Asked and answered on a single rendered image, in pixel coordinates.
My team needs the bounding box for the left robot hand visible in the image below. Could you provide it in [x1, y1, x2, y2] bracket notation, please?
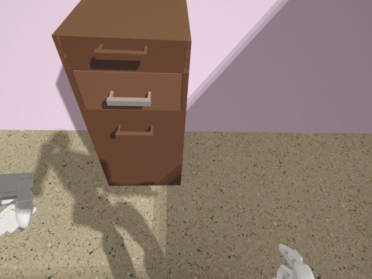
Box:
[0, 170, 36, 237]

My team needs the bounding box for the cabinet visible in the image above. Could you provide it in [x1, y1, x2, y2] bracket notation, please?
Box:
[52, 0, 191, 186]

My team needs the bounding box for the right robot hand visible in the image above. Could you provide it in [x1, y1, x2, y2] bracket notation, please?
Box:
[273, 244, 314, 279]

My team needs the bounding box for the drawer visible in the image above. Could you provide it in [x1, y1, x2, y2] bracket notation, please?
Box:
[73, 70, 182, 110]

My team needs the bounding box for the handle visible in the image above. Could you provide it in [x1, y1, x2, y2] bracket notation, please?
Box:
[106, 91, 151, 106]
[115, 131, 153, 139]
[94, 49, 148, 61]

